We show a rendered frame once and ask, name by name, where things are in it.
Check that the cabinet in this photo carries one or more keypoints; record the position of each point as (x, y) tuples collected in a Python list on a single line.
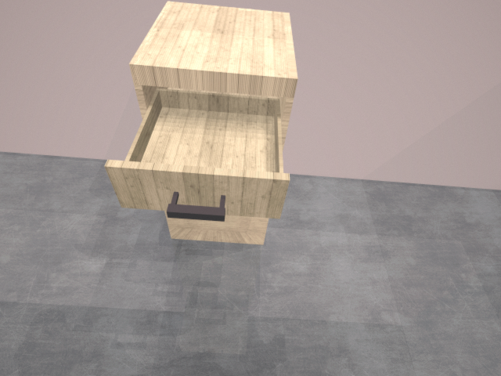
[(224, 50)]

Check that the drawer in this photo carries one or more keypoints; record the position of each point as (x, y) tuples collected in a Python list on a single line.
[(204, 145)]

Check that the handle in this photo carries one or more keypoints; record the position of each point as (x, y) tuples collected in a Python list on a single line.
[(181, 211)]

